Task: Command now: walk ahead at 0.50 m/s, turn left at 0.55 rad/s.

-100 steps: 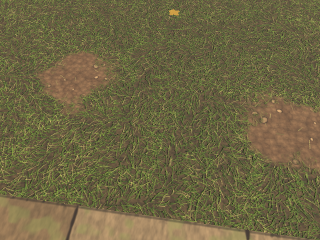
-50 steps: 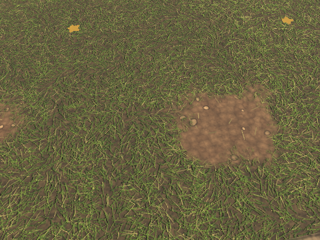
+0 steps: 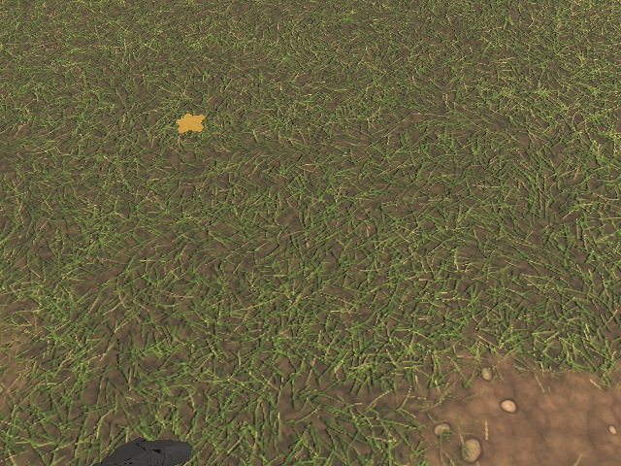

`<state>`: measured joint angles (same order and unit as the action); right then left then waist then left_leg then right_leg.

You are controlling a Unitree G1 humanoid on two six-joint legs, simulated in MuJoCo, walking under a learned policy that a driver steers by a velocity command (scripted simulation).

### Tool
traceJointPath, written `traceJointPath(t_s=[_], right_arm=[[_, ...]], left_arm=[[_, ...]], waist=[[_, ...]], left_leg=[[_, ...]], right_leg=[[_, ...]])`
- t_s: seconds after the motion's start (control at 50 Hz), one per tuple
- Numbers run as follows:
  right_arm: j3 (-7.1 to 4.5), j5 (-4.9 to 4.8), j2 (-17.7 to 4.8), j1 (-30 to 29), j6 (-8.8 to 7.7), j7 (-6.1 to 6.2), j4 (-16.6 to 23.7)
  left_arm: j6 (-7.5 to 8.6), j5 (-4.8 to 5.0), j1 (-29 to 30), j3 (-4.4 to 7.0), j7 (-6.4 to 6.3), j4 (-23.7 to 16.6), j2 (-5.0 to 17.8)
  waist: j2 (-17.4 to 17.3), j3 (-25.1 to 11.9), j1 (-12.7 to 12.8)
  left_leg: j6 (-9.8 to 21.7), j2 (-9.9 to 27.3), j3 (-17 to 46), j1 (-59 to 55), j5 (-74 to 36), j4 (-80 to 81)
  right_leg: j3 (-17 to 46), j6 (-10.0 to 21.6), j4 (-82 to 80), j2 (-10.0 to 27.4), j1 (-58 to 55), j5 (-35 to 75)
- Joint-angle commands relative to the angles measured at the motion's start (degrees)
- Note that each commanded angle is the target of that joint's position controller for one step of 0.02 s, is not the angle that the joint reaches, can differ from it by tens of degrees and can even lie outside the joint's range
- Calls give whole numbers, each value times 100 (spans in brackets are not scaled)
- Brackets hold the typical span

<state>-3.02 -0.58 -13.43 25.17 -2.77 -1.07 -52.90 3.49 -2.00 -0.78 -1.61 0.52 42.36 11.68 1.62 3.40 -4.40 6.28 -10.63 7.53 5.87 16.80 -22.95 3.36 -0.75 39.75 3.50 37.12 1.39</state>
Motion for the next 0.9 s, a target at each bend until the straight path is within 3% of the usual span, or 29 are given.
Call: traceJointPath(t_s=[0.02,0.04,0.06,0.08,0.1,0.12,0.14,0.16,0.2,0.26,0.3,0.4,0.46,0.5,0.52,0.54,0.56,0.58,0.6,0.62,0.64,0.68,0.76,0.82,0.9], right_arm=[[-210,101,-850,178,19,46,351],[-225,164,-927,180,37,73,370],[-248,200,-1003,68,33,73,398],[-227,178,-877,-20,-30,51,512],[-128,-19,-401,528,-65,65,669],[-171,105,-755,326,-2,86,775],[-214,229,-934,-97,81,70,723],[-202,266,-820,-457,101,-2,797],[-188,320,-645,-534,183,-97,837],[-149,323,-543,-649,264,-165,879],[-111,298,-467,-896,276,-179,944],[51,259,-345,-1948,191,-259,1171],[71,274,-442,-2357,167,-246,1281],[73,301,-465,-2252,111,-204,1238],[46,329,-469,-1861,51,-162,1090],[-36,395,-651,-1041,-33,-95,766],[-151,517,-1096,18,-107,-15,592],[-306,396,-1743,284,-65,82,530],[-258,248,-1443,-7,-41,115,562],[-141,248,-1078,-516,-66,113,598],[-68,254,-768,-816,-105,95,613],[20,203,-447,-1039,-177,130,592],[-7,147,-488,-677,-338,177,345],[15,161,-383,-459,-356,210,197],[1,166,-473,-305,-355,235,37]], left_arm=[[58,34,94,216,-4,-342,633],[100,33,-89,259,-1,-302,692],[177,-15,-633,318,-18,-159,809],[267,-97,-1450,414,-87,-13,1134],[225,-161,-2138,565,-173,-3,1700],[83,-21,-2129,639,-184,94,1633],[31,-26,-1851,552,-178,33,1182],[13,-12,-1538,485,-152,17,862],[52,6,-1308,455,-138,108,690],[208,76,-1498,502,-68,296,737],[269,80,-1561,543,-35,397,810],[257,110,-1841,585,29,645,926],[195,86,-2233,634,35,857,1109],[125,63,-2371,657,22,974,1213],[90,86,-2403,638,20,1046,1189],[74,100,-2497,580,21,1104,1040],[83,121,-2442,479,39,899,760],[89,245,-2861,370,62,733,244],[27,147,-2398,568,-14,837,966],[50,191,-2167,594,23,797,929],[51,222,-2131,580,28,861,803],[-97,71,-2259,588,58,1030,645],[-235,57,-1830,603,159,915,415],[-252,34,-1251,579,218,702,344],[-227,18,-439,463,304,373,221]], waist=[[-448,-160,128],[-481,-145,225],[-400,-292,540],[47,-855,907],[1084,-1876,902],[1311,-1936,915],[349,-1031,865],[11,-496,816],[454,-17,544],[423,-191,402],[353,-239,358],[442,-73,547],[477,-8,669],[474,-40,611],[350,-174,390],[34,-637,73],[-660,-1454,-358],[-2111,-1940,-216],[-953,-1380,-232],[-781,-767,19],[-683,-501,190],[-835,-240,410],[-650,-89,509],[-612,121,453],[-589,325,343]], left_leg=[[450,1586,1417,523,-2899,139],[442,1581,1581,491,-2687,-93],[363,1350,1501,637,-2656,-719],[210,1046,1135,1074,-2163,-1906],[-36,409,231,2293,119,-3601],[-62,351,-267,3373,1830,-4331],[-95,786,-211,3745,1381,-4750],[-144,963,-267,3708,922,-4651],[-261,1263,-316,3305,534,-4234],[-354,1254,-341,3000,-3,-4119],[-423,1253,-290,3055,-388,-3684],[-455,1257,-753,2418,-1228,-1849],[-350,1221,-1021,2119,-855,-1264],[-205,1118,-1180,1771,-496,-913],[-126,980,-1255,1115,-565,-507],[-25,930,-1174,-13,-568,-296],[231,2230,237,-1408,201,-55],[824,3676,2681,-2485,332,739],[670,3428,2316,-1851,186,743],[477,3124,1431,-1191,-323,778],[289,2865,832,-720,-888,958],[69,2517,45,-230,-1368,1188],[133,2489,-622,-234,-2229,1379],[183,2477,-1024,-322,-2434,1457],[161,2425,-1587,-300,-2828,1436]], right_leg=[[-229,7,-614,-329,-1413,-374],[-188,48,-863,-422,-1707,-819],[-114,189,-1221,-490,-2430,-1097],[605,466,-1362,226,-3577,-1492],[2559,1088,-1525,1877,-5277,-1898],[4034,1476,-2097,2313,-5279,-2889],[3465,1386,-2186,2042,-4594,-3502],[2743,1246,-2362,1750,-3923,-3109],[1542,1016,-2700,1349,-3007,-1866],[761,1089,-2884,1177,-2741,-424],[382,1147,-2989,1149,-2776,-74],[-429,951,-3109,853,-2615,-295],[-341,940,-2945,1069,-2943,-165],[-307,921,-2572,1169,-3213,288],[-393,861,-1987,1045,-3168,940],[-632,758,-871,731,-2916,1336],[-871,611,813,429,-1997,-131],[-913,429,2533,-516,-154,-3275],[-59,550,2963,-280,171,-3047],[70,610,2817,-72,116,-2508],[34,582,2551,67,-104,-2143],[-71,468,2314,155,-421,-1835],[-157,385,2296,124,-35,-1232],[-250,327,1855,162,404,-680],[-662,414,493,74,56,-116]])
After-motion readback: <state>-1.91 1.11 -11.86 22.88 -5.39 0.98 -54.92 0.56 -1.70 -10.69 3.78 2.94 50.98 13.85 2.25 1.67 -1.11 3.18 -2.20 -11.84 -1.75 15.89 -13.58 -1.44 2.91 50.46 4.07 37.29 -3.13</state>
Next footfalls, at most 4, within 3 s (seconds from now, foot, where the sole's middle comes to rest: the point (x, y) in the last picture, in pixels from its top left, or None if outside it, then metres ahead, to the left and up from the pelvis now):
0.08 right None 0.22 -0.12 -0.77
0.54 left None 0.37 0.16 -0.77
1.08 right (297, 363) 0.68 0.02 -0.77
1.64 left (247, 291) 0.89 0.13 -0.77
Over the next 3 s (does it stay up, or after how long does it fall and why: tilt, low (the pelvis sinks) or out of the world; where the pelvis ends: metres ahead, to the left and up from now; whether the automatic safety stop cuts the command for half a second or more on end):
stays up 0.98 0.16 -0.01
